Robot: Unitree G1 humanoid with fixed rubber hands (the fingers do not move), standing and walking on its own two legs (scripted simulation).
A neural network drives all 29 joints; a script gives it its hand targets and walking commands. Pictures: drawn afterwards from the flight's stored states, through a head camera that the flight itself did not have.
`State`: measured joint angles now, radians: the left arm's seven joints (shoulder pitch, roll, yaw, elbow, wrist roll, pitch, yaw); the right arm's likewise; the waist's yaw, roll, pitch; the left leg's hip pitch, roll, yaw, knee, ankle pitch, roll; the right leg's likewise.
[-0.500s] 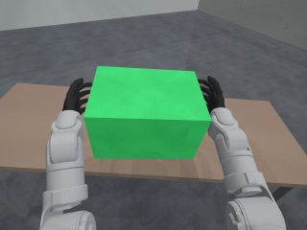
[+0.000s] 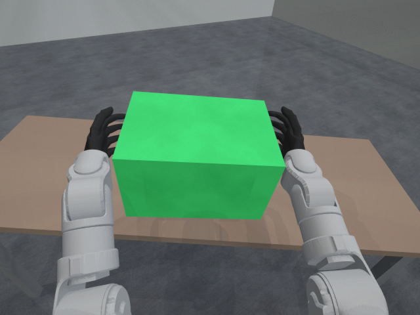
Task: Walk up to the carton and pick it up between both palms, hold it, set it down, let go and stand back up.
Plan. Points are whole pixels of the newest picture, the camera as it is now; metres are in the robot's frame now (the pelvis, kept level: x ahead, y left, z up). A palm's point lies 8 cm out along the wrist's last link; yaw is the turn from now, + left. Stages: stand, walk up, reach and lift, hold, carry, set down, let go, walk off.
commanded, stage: hold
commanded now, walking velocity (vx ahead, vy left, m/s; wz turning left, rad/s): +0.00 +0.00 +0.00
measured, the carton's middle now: (197, 156) +0.38 +0.01 +0.14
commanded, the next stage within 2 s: none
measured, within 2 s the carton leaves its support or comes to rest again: neither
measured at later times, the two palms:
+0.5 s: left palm (98, 152) +0.35 +0.18 +0.18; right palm (291, 148) +0.36 -0.17 +0.18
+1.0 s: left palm (103, 154) +0.36 +0.18 +0.17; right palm (292, 149) +0.36 -0.17 +0.17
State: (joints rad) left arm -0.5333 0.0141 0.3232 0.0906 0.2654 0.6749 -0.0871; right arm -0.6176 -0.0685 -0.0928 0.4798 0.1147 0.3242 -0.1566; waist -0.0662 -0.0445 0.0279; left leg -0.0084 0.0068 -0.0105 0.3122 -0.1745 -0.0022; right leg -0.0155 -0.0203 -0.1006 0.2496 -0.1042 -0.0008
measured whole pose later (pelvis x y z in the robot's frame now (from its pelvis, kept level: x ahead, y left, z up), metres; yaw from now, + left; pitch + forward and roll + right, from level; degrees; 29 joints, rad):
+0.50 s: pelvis +0.00 +0.00 +0.00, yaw +0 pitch -8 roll -1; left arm -0.51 0.01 0.32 0.07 0.27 0.68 -0.09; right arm -0.61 -0.07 -0.07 0.47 0.13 0.32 -0.16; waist -0.07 -0.05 0.03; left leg 0.01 0.01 -0.01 0.31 -0.18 0.00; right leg 0.01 -0.02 -0.10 0.25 -0.11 0.00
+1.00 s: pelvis +0.00 +0.00 +0.00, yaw +0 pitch -6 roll -1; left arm -0.52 0.01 0.31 0.05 0.26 0.68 -0.07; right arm -0.61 -0.07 -0.11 0.46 0.11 0.32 -0.14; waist -0.06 -0.06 0.02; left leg -0.04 0.01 0.00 0.32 -0.17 0.00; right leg -0.05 -0.02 -0.09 0.26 -0.11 0.00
